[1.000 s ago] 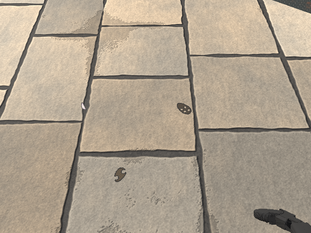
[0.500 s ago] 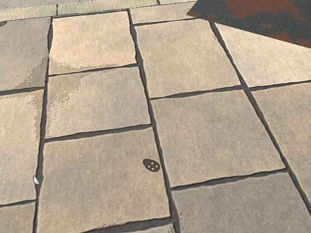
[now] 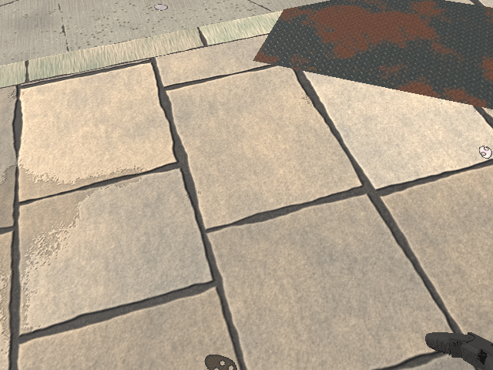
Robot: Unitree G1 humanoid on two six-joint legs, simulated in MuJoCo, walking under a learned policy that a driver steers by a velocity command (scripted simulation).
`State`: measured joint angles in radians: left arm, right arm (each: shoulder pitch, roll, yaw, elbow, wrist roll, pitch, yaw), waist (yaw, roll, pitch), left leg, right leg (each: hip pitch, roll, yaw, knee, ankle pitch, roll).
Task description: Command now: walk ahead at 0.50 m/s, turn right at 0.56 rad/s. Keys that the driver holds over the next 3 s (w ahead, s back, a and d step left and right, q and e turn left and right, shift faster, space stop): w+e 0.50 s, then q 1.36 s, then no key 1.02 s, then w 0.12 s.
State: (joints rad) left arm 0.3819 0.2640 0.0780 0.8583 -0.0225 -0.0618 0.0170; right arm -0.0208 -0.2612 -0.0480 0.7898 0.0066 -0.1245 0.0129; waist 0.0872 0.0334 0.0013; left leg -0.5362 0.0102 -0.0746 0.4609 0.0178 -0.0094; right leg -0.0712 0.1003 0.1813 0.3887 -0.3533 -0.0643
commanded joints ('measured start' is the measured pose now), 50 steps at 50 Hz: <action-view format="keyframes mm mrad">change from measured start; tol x16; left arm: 1 -36 132 29 -72 4 3 9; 4 102 48 -13 -133 -15 -19 0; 23 -385 45 -8 -320 -5 15 -71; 26 -338 83 12 -334 8 18 -78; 29 36 247 67 -240 35 19 -33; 38 -275 93 4 -210 59 -29 -38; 50 -253 165 36 -131 19 50 21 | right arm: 1 73 -149 -48 -43 0 -32 0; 4 402 -260 -84 17 -11 -13 -7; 9 197 -87 -32 -15 -20 7 -7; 30 473 -83 6 41 -5 30 1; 50 172 -102 -45 -81 4 148 7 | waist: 1 -111 -155 -52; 4 -153 329 -384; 8 -119 48 -18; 24 -169 31 76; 28 35 32 -114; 30 -40 -310 -474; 33 -33 -43 -205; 50 -78 -141 -44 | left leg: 1 240 -7 20 -56 -71 43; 2 484 98 -60 -19 -79 97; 4 964 447 -717 -124 -354 301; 10 396 248 -143 -283 -160 183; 23 585 271 205 -268 142 149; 27 603 257 254 65 713 109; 28 479 217 273 265 640 71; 30 -79 -8 108 925 -717 -15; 42 32 109 31 499 -210 -70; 50 20 78 112 289 -328 -17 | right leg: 1 -51 -216 210 73 379 -101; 2 -147 -158 154 283 363 -68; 4 -682 -30 -14 832 -254 23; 6 -745 -137 -28 924 -98 30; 19 -639 -213 -154 398 406 44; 25 -577 -146 -254 251 232 -18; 28 -58 -53 -250 89 394 -98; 30 527 -582 474 104 980 -379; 37 -185 -360 -136 -110 832 -199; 50 -8 -445 -251 -51 556 -151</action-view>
